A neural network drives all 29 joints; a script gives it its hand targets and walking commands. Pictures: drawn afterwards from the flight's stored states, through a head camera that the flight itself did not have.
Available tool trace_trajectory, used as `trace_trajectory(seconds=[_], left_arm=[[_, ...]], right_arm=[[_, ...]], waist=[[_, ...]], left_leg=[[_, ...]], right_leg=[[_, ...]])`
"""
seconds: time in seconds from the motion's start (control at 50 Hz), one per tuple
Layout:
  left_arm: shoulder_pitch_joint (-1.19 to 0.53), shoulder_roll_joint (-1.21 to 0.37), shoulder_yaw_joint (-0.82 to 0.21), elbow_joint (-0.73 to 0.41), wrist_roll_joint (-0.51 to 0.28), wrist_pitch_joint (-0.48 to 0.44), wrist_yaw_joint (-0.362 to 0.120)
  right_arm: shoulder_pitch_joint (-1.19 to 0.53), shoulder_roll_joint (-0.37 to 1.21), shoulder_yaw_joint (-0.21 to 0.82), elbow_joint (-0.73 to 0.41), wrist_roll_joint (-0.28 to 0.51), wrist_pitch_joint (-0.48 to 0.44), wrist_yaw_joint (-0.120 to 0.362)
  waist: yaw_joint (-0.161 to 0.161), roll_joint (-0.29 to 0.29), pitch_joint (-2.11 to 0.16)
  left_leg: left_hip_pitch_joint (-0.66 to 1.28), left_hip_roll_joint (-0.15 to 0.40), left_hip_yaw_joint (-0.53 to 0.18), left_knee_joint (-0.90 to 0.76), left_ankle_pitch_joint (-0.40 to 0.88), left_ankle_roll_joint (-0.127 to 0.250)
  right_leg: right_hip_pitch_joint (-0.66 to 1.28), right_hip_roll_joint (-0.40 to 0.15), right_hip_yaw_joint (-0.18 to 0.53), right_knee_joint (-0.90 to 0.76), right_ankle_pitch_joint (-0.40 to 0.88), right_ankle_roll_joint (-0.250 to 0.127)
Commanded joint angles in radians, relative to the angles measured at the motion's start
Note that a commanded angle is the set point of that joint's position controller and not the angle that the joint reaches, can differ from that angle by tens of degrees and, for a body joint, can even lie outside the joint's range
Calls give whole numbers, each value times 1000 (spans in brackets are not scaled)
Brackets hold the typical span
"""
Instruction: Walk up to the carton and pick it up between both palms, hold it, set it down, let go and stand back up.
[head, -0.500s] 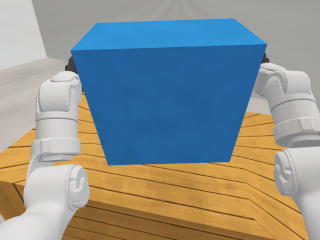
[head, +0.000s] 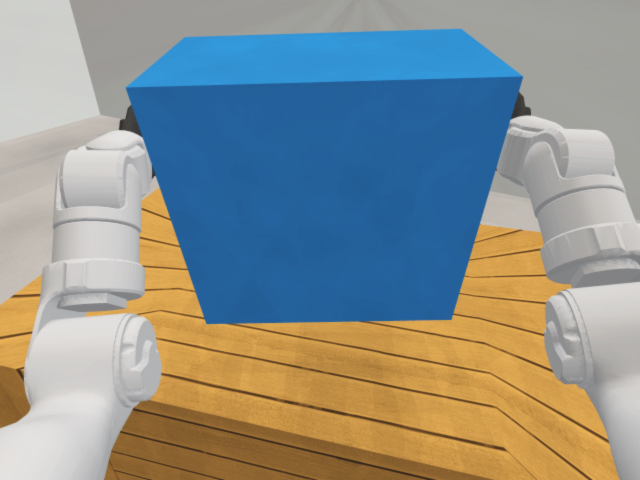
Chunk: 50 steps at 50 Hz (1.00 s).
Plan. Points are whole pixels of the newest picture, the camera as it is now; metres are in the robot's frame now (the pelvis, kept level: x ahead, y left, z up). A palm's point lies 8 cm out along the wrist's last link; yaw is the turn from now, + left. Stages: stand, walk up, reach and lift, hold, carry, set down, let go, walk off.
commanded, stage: hold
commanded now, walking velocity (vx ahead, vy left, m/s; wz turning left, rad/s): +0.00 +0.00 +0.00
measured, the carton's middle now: (325, 186) +0.38 +0.00 +0.28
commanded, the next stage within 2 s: none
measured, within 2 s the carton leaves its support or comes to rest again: neither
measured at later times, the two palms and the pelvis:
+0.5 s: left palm (129, 164) +0.36 +0.21 +0.31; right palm (505, 153) +0.35 -0.20 +0.33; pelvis -0.01 +0.02 +0.00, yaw +0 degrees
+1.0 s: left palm (141, 151) +0.37 +0.20 +0.32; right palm (507, 140) +0.37 -0.20 +0.34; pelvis +0.00 +0.00 +0.00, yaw +0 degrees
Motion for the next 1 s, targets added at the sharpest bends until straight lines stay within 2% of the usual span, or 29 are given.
trace_trajectory(seconds=[0.0, 0.06, 0.08, 0.14, 0.16, 0.18, 0.24, 0.26, 0.28, 0.3, 0.32, 0.36, 0.38, 0.42, 0.44, 0.46, 0.52, 0.54, 0.6, 0.66, 0.7, 0.72, 0.76, 0.82, 0.86, 0.88, 0.92, 0.96, 0.98], left_arm=[[-661, -461, -201, -189, -165, -45, -168], [-691, -461, -219, -286, -162, -49, -168], [-694, -496, -242, -304, -172, -49, -165], [-691, -499, -238, -295, -162, -46, -161], [-700, -488, -231, -304, -165, -48, -162], [-647, -502, -222, -294, -155, -41, -161], [-697, -524, -241, -305, -151, -41, -159], [-698, -531, -236, -315, -148, -43, -159], [-688, -545, -251, -299, -159, -41, -158], [-705, -532, -252, -281, -161, -44, -157], [-683, -542, -256, -281, -157, -42, -155], [-690, -538, -248, -281, -159, -36, -146], [-702, -541, -253, -286, -162, -39, -142], [-721, -534, -250, -270, -167, -38, -131], [-748, -548, -258, -276, -173, -40, -129], [-740, -547, -249, -269, -180, -41, -128], [-744, -539, -226, -191, -173, -45, -128], [-724, -535, -222, -178, -165, -44, -129], [-736, -505, -205, -145, -168, -47, -137], [-734, -542, -227, -110, -175, -52, -145], [-785, -516, -233, -153, -193, -62, -139], [-790, -512, -242, -155, -200, -70, -136], [-742, -485, -215, -113, -207, -66, -136], [-725, -488, -207, -91, -174, -56, -151], [-722, -475, -201, -107, -170, -62, -158], [-721, -480, -211, -138, -175, -61, -159], [-697, -471, -216, -176, -190, -58, -161], [-701, -478, -217, -190, -175, -60, -164], [-710, -470, -212, -208, -173, -62, -165]], right_arm=[[-677, 512, 74, -310, 163, -30, 163], [-682, 524, 73, -350, 174, -39, 168], [-675, 554, 104, -369, 174, -39, 170], [-661, 555, 104, -358, 180, -40, 178], [-656, 541, 98, -377, 179, -42, 180], [-644, 537, 101, -379, 182, -40, 179], [-650, 517, 71, -341, 149, -49, 186], [-642, 548, 80, -333, 157, -50, 193], [-634, 532, 72, -349, 156, -49, 200], [-635, 533, 63, -330, 155, -46, 202], [-649, 530, 72, -345, 155, -46, 202], [-683, 507, 66, -379, 155, -57, 208], [-700, 499, 54, -362, 144, -58, 210], [-691, 502, 58, -325, 147, -55, 215], [-710, 522, 50, -328, 141, -57, 220], [-715, 530, 57, -331, 151, -54, 225], [-702, 537, 56, -270, 139, -50, 230], [-711, 526, 47, -264, 133, -49, 230], [-743, 530, 62, -268, 134, -57, 222], [-746, 550, 52, -262, 136, -54, 215], [-760, 546, 59, -273, 144, -55, 206], [-752, 552, 55, -275, 144, -57, 202], [-744, 545, 57, -269, 154, -49, 201], [-739, 536, 46, -244, 139, -46, 188], [-751, 537, 49, -277, 145, -46, 184], [-758, 546, 72, -301, 156, -51, 180], [-735, 518, 73, -335, 170, -46, 173], [-697, 520, 62, -275, 154, -36, 172], [-701, 527, 74, -307, 163, -42, 173]], waist=[[-21, 17, -241], [-14, 47, -306], [-23, 26, -318], [-14, 40, -263], [-21, 8, -273], [-7, 12, -269], [-27, 61, -201], [-9, 50, -216], [-31, 49, -218], [-34, 46, -208], [-14, 61, -220], [-15, 53, -235], [-13, 77, -232], [-5, 63, -251], [-15, 66, -252], [2, 60, -268], [6, 16, -218], [17, 28, -227], [30, 4, -228], [9, -14, -235], [15, -2, -277], [4, 7, -273], [3, -18, -236], [5, -1, -207], [3, -31, -245], [0, 5, -273], [-22, 5, -293], [-29, 1, -233], [-5, 32, -260]], left_leg=[[-4, -70, 65, -9, 356, -1], [28, -67, 67, 1, 402, -11], [36, -65, 65, -2, 393, -11], [18, -67, 59, -7, 399, -12], [19, -69, 63, -14, 384, -8], [25, -62, 52, -12, 395, -7], [-8, -56, 56, -28, 314, -25], [-2, -54, 58, -31, 311, -17], [-3, -59, 61, -33, 319, -22], [-21, -54, 61, -40, 290, -25], [-29, -57, 52, -39, 279, -19], [-46, -51, 57, -43, 233, -17], [-48, -52, 57, -49, 204, -10], [-50, -46, 59, -58, 184, -4], [-51, -43, 60, -61, 159, -4], [-60, -45, 56, -68, 137, 10], [-87, -49, 52, -84, 76, 14], [-86, -47, 59, -82, 70, 23], [-102, -47, 73, -77, 59, 30], [-84, -52, 65, -65, 85, 25], [-66, -48, 60, -51, 106, 24], [-66, -54, 62, -48, 118, 18], [-76, -59, 68, -45, 124, 28], [-65, -60, 66, -37, 156, 26], [-40, -61, 67, -24, 209, 20], [-23, -63, 71, -10, 243, 18], [1, -68, 66, 0, 332, 4], [2, -63, 57, -13, 305, 7], [9, -70, 63, -10, 337, 4]], right_leg=[[235, -17, 42, 21, 326, 17], [252, -19, 42, 38, 361, 13], [259, -7, 19, 31, 357, 15], [253, -14, 36, 26, 352, 17], [249, -10, 31, 32, 343, 18], [247, -8, 38, 26, 351, 9], [193, -4, 18, 20, 243, 2], [198, -1, 14, 19, 226, -1], [200, -4, 22, 22, 233, -4], [191, -3, 16, 15, 216, -1], [188, -5, 13, 24, 203, -4], [186, -2, 17, 27, 177, -7], [173, 1, 14, 24, 156, -8], [177, -1, 13, 29, 131, -5], [167, 3, 10, 21, 109, -7], [172, -3, 17, 26, 102, -9], [147, -3, 21, 18, 48, -1], [168, 2, 19, 24, 59, -4], [175, -5, 30, 27, 43, -7], [140, -9, 27, 17, 51, -5], [143, -6, 26, 20, 69, -3], [155, -7, 30, 17, 85, 4], [164, -6, 41, 12, 91, 6], [161, -12, 40, 10, 121, 8], [166, -14, 40, 14, 176, 12], [198, -20, 45, 20, 216, 8], [232, -10, 37, 29, 310, 14], [201, -15, 35, 10, 273, 14], [223, -14, 38, 28, 298, 13]])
